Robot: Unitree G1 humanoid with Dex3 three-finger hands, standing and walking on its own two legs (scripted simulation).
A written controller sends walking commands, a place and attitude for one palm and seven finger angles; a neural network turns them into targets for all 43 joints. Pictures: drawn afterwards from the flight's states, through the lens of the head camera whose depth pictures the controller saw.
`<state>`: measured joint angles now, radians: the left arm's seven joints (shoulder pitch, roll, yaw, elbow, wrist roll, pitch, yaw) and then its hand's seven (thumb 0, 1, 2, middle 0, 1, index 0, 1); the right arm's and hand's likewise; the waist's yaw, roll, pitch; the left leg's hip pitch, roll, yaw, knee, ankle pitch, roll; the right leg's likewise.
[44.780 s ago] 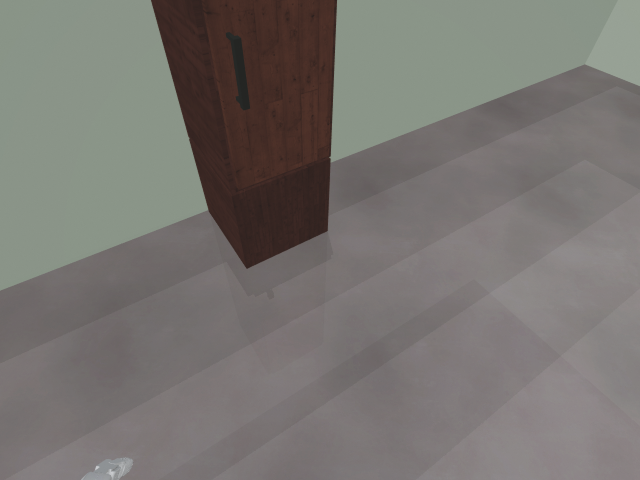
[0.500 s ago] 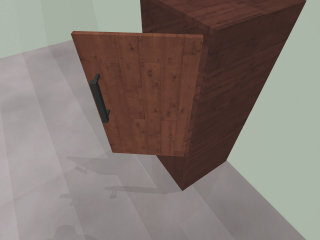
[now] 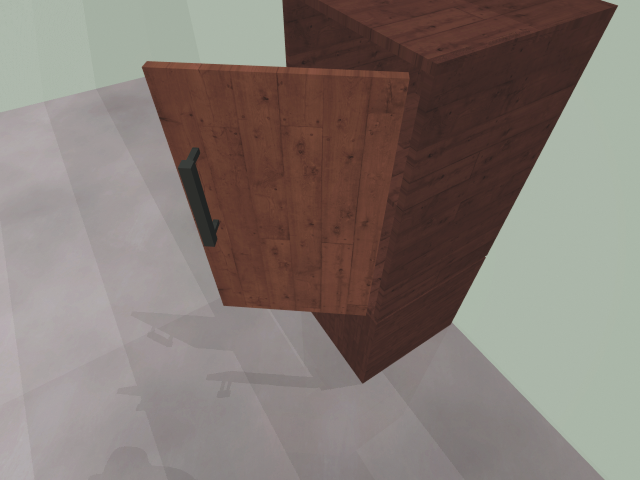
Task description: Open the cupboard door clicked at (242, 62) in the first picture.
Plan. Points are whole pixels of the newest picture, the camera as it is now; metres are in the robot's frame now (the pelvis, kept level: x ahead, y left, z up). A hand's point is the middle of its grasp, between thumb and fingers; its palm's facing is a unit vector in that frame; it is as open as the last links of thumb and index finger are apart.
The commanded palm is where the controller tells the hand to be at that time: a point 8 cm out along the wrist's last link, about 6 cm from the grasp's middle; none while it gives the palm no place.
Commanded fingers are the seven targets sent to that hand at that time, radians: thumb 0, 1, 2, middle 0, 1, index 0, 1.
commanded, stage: look again from close up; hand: left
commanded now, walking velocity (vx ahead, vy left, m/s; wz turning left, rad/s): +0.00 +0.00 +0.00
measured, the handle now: (202, 199) +0.52 +0.23 +0.03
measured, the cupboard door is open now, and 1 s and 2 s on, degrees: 53 53 53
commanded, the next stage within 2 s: raise the hand with hooked fingers in 0.36 s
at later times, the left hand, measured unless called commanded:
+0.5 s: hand out of the picture +0.00 +0.16 -0.17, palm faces +0.08 -0.98 -0.20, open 7.3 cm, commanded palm +0.09 +0.22 -0.07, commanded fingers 0.00 0.83 0.87 -0.20 -0.34 -0.20 -0.34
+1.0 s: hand out of the picture +0.12 +0.21 -0.05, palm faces +0.16 -0.99 -0.03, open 9.3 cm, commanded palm +0.13 +0.25 -0.03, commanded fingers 0.00 0.25 0.62 -0.25 -0.72 -0.25 -0.72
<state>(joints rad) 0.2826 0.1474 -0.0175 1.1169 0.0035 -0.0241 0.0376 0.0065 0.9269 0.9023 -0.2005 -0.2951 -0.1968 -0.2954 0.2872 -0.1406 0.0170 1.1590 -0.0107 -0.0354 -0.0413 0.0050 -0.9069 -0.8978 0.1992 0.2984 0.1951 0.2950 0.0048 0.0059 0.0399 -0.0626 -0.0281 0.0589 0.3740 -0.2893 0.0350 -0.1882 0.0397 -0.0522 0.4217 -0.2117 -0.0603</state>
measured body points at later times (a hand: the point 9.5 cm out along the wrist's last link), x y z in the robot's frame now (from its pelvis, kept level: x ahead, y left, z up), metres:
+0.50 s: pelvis +0.00 -0.01 +0.00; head +0.01 -0.01 +0.45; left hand +0.00 +0.22 -0.15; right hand -0.02 -0.22 -0.16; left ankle -0.05 +0.09 -0.74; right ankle +0.01 -0.08 -0.74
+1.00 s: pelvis -0.04 -0.01 -0.07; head +0.01 +0.02 +0.37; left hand +0.11 +0.26 -0.05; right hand +0.22 -0.24 -0.09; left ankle -0.05 +0.09 -0.74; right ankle +0.01 -0.08 -0.74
